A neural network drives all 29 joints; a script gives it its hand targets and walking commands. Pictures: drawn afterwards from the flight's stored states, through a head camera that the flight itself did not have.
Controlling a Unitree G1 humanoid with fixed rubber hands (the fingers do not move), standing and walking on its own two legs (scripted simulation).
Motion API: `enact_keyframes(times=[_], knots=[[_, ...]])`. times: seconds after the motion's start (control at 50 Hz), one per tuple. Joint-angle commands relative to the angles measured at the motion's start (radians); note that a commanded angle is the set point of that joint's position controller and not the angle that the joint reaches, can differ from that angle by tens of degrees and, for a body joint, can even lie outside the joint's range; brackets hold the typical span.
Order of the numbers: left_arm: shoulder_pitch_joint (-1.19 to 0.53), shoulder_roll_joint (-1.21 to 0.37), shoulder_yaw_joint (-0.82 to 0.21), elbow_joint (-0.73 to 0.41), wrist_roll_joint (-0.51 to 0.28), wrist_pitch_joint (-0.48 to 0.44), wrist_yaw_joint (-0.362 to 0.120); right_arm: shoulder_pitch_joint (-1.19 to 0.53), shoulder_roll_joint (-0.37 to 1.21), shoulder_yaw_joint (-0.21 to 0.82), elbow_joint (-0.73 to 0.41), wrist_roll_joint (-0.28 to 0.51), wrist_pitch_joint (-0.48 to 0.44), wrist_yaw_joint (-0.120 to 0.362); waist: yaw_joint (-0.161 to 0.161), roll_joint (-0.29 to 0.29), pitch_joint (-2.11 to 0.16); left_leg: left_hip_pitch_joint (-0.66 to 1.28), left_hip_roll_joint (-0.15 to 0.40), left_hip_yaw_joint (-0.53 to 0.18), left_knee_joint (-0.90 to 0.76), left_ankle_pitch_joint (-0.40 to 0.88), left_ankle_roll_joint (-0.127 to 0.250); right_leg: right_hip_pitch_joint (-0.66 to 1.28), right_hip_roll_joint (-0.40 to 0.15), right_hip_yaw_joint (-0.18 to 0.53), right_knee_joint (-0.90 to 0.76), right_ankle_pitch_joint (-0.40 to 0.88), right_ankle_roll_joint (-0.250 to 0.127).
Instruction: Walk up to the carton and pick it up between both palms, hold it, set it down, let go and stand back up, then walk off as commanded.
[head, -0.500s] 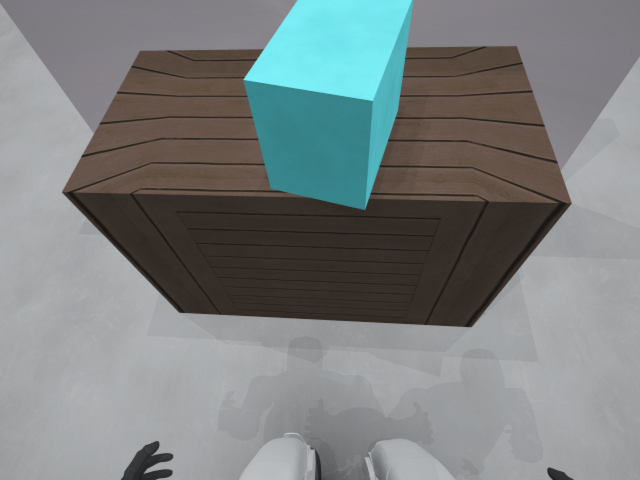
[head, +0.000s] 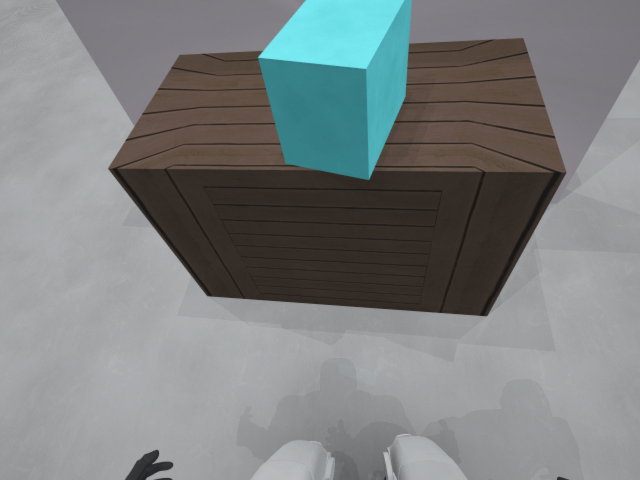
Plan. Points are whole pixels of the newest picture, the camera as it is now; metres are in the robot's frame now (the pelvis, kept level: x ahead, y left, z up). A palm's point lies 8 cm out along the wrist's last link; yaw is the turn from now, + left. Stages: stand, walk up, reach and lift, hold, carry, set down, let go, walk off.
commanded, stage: walk off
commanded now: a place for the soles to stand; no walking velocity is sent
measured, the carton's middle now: (344, 80) +0.80 -0.04 +0.02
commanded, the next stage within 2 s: stand in 1.26 s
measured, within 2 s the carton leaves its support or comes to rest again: neither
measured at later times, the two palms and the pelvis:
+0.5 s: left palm out of the picture +0.07 +0.33 -0.10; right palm out of the picture +0.06 -0.24 -0.10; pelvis -0.01 +0.05 +0.01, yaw +1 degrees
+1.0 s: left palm out of the picture +0.05 +0.31 -0.09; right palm out of the picture +0.03 -0.26 -0.10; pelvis -0.04 +0.03 +0.01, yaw +1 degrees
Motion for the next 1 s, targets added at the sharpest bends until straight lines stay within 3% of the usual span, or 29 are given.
enact_keyframes(times=[0.0, 0.04, 0.06, 0.1, 0.12, 0.14, 0.16, 0.18, 0.22, 0.28, 0.32, 0.36, 0.42, 0.48, 0.5, 0.52, 0.54, 0.56, 0.58, 0.64, 0.66, 0.68, 0.7, 0.72, 0.76, 0.82, 0.84, 0.9, 0.98], knots=[[-0.028, 0.307, 0.102, -0.094, 0.118, -0.052, 0.007, 0.013, -0.236, -0.093, -0.027, -0.028, -0.037, 0.005, 0.069, -0.162, -0.129, -0.124, 0.083, -0.062, -0.138, -0.056, 0.004, -0.013, -0.285, 0.425, -0.526, -0.218, -0.157], [-0.031, 0.310, 0.096, -0.100, 0.114, -0.052, 0.009, 0.028, -0.235, -0.093, -0.019, -0.032, -0.047, 0.007, 0.050, -0.138, -0.148, -0.081, 0.101, -0.035, -0.187, -0.050, 0.019, -0.052, -0.303, 0.422, -0.481, -0.103, -0.183], [-0.071, 0.317, 0.099, -0.109, 0.115, -0.046, 0.005, 0.072, -0.231, -0.098, -0.009, -0.030, -0.054, 0.010, 0.018, -0.164, -0.138, -0.006, 0.129, 0.010, -0.268, 0.021, 0.027, -0.118, -0.287, 0.368, -0.440, -0.048, -0.168], [-0.096, 0.303, 0.093, -0.124, 0.110, -0.030, 0.002, 0.163, -0.227, -0.106, 0.015, -0.038, -0.067, 0.014, -0.037, -0.174, -0.182, 0.173, 0.100, 0.039, -0.481, 0.076, 0.041, -0.199, -0.207, 0.272, -0.311, 0.036, -0.104], [-0.084, 0.265, 0.086, -0.117, 0.103, -0.019, 0.003, 0.150, -0.259, -0.105, 0.011, -0.052, -0.072, 0.013, -0.041, -0.053, -0.158, 0.154, 0.165, -0.122, -0.616, -0.023, 0.054, -0.255, -0.108, 0.220, -0.139, -0.047, -0.056], [-0.076, 0.241, 0.087, -0.112, 0.098, -0.019, 0.008, 0.089, -0.322, -0.110, -0.028, -0.051, -0.078, 0.014, -0.036, 0.177, -0.141, -0.018, 0.369, -0.470, -0.805, 0.020, 0.107, -0.206, 0.077, 0.109, 0.083, -0.209, 0.024], [-0.060, 0.282, 0.098, -0.099, 0.110, -0.020, 0.021, -0.004, -0.333, -0.112, -0.061, -0.055, -0.085, 0.007, -0.006, 0.109, -0.109, -0.082, 0.393, -0.535, -0.802, 0.122, 0.125, -0.157, 0.089, 0.177, 0.181, -0.227, 0.040], [-0.026, 0.295, 0.097, -0.074, 0.096, -0.025, 0.022, -0.048, -0.318, -0.104, -0.075, -0.048, -0.088, 0.000, 0.013, 0.064, -0.116, -0.052, 0.386, -0.490, -0.772, 0.221, 0.117, -0.174, 0.081, 0.199, 0.210, -0.207, 0.039], [0.035, 0.305, 0.099, -0.033, 0.090, -0.029, 0.017, -0.041, -0.286, -0.094, -0.072, -0.039, -0.096, -0.004, 0.022, 0.051, -0.163, 0.052, 0.351, -0.402, -0.701, 0.340, 0.096, -0.190, 0.062, 0.178, 0.203, -0.174, 0.036], [0.065, 0.284, 0.095, -0.028, 0.089, -0.030, 0.011, 0.005, -0.258, -0.091, -0.082, -0.045, -0.104, -0.006, 0.015, 0.057, -0.225, 0.160, 0.361, -0.367, -0.646, 0.572, 0.113, -0.179, 0.062, 0.157, 0.201, -0.159, 0.040], [0.062, 0.282, 0.089, -0.025, 0.089, -0.027, 0.006, 0.016, -0.258, -0.092, -0.070, -0.045, -0.112, -0.011, 0.009, 0.044, -0.250, 0.190, 0.355, -0.367, -0.648, 0.549, 0.086, -0.180, 0.053, 0.167, 0.173, -0.141, 0.042], [0.073, 0.271, 0.085, -0.015, 0.086, -0.032, 0.008, 0.011, -0.238, -0.087, -0.066, -0.047, -0.116, -0.014, 0.009, 0.037, -0.261, 0.204, 0.359, -0.360, -0.653, 0.571, 0.093, -0.165, 0.041, 0.159, 0.123, -0.133, 0.041], [0.077, 0.251, 0.079, -0.012, 0.080, -0.043, 0.006, -0.022, -0.236, -0.085, -0.066, -0.050, -0.115, -0.017, 0.025, 0.046, -0.266, 0.177, 0.373, -0.324, -0.638, 0.594, 0.144, -0.114, 0.011, 0.125, 0.004, -0.129, 0.032], [0.087, 0.245, 0.073, -0.002, 0.083, -0.058, 0.002, -0.051, -0.236, -0.081, -0.070, -0.048, -0.112, -0.013, 0.052, 0.011, -0.266, 0.075, 0.335, -0.250, -0.607, 0.526, 0.133, 0.041, -0.022, 0.074, -0.235, 0.000, 0.024], [0.088, 0.246, 0.069, 0.008, 0.085, -0.071, 0.000, -0.052, -0.217, -0.069, -0.062, -0.046, -0.108, -0.009, 0.065, -0.022, -0.286, 0.013, 0.301, -0.196, -0.567, 0.483, 0.086, 0.144, -0.041, 0.121, -0.368, 0.133, 0.012], [0.082, 0.281, 0.078, -0.002, 0.094, -0.078, 0.000, -0.020, -0.181, -0.060, -0.063, -0.037, -0.107, -0.005, 0.058, -0.125, -0.340, -0.016, 0.253, -0.160, -0.486, 0.441, 0.046, 0.207, -0.109, 0.259, -0.415, 0.171, -0.032], [0.051, 0.298, 0.075, -0.003, 0.095, -0.087, 0.003, -0.027, -0.154, -0.058, -0.054, -0.018, -0.107, -0.002, 0.049, -0.184, -0.312, -0.043, 0.128, -0.005, -0.361, 0.311, -0.004, 0.169, -0.217, 0.375, -0.447, 0.304, -0.113], [0.017, 0.291, 0.070, -0.005, 0.092, -0.082, 0.003, -0.042, -0.167, -0.061, -0.024, -0.015, -0.097, -0.008, 0.040, -0.167, -0.253, -0.014, 0.090, 0.063, -0.310, 0.007, -0.002, 0.047, -0.304, 0.415, -0.433, 0.394, -0.180], [0.004, 0.274, 0.063, -0.017, 0.096, -0.085, 0.001, -0.046, -0.173, -0.062, -0.019, -0.022, -0.097, -0.008, 0.037, -0.149, -0.227, -0.019, 0.108, 0.062, -0.282, -0.056, 0.003, 0.039, -0.314, 0.413, -0.412, 0.515, -0.193], [-0.002, 0.274, 0.057, -0.028, 0.101, -0.081, 0.000, -0.013, -0.189, -0.074, -0.004, -0.028, -0.105, -0.003, 0.028, -0.198, -0.253, -0.002, 0.115, 0.079, -0.418, 0.063, 0.015, 0.086, -0.242, 0.320, -0.345, 0.625, -0.137], [-0.007, 0.275, 0.060, -0.037, 0.097, -0.076, 0.000, -0.002, -0.181, -0.070, -0.006, -0.026, -0.111, -0.001, 0.022, -0.171, -0.285, 0.043, 0.114, 0.078, -0.492, 0.137, 0.019, 0.096, -0.226, 0.294, -0.324, 0.612, -0.110], [-0.031, 0.274, 0.062, -0.042, 0.097, -0.070, -0.004, 0.013, -0.181, -0.071, -0.003, -0.031, -0.113, 0.002, 0.010, -0.192, -0.294, 0.097, 0.123, 0.063, -0.588, 0.198, 0.024, 0.075, -0.192, 0.247, -0.297, 0.560, -0.079], [-0.039, 0.267, 0.064, -0.050, 0.092, -0.064, -0.004, 0.012, -0.186, -0.072, -0.008, -0.035, -0.118, 0.004, 0.007, -0.155, -0.301, 0.169, 0.142, 0.006, -0.625, 0.323, 0.032, 0.012, -0.160, 0.238, -0.300, 0.443, -0.054], [-0.032, 0.257, 0.062, -0.035, 0.084, -0.062, -0.005, -0.005, -0.214, -0.075, -0.011, -0.040, -0.116, 0.006, 0.017, -0.112, -0.296, 0.167, 0.197, -0.100, -0.634, 0.335, 0.054, -0.018, -0.107, 0.214, -0.286, 0.290, -0.023], [0.002, 0.242, 0.068, -0.027, 0.082, -0.059, -0.002, -0.035, -0.236, -0.073, -0.021, -0.042, -0.117, 0.008, 0.036, -0.081, -0.264, 0.039, 0.272, -0.204, -0.686, 0.247, 0.122, 0.042, -0.032, 0.153, -0.213, 0.145, 0.006], [0.023, 0.254, 0.061, -0.013, 0.087, -0.067, -0.008, -0.084, -0.234, -0.063, -0.028, -0.040, -0.112, 0.011, 0.052, -0.074, -0.230, -0.056, 0.265, -0.194, -0.691, 0.155, 0.131, 0.092, -0.043, 0.152, -0.254, 0.077, -0.004], [0.008, 0.269, 0.066, -0.007, 0.091, -0.072, -0.013, -0.076, -0.231, -0.066, -0.018, -0.039, -0.106, 0.009, 0.047, -0.091, -0.207, -0.043, 0.217, -0.134, -0.638, 0.150, 0.087, 0.049, -0.070, 0.200, -0.338, 0.040, -0.023], [-0.021, 0.278, 0.067, -0.010, 0.094, -0.075, -0.013, -0.030, -0.203, -0.064, -0.004, -0.026, -0.104, 0.011, 0.022, -0.125, -0.231, 0.091, 0.146, -0.006, -0.538, 0.249, 0.048, -0.026, -0.156, 0.281, -0.434, 0.130, -0.062], [-0.044, 0.271, 0.066, -0.027, 0.094, -0.068, -0.015, -0.012, -0.219, -0.069, 0.007, -0.035, -0.107, 0.010, 0.016, -0.126, -0.241, 0.121, 0.166, -0.027, -0.582, 0.239, 0.060, -0.050, -0.138, 0.252, -0.396, 0.130, -0.048]])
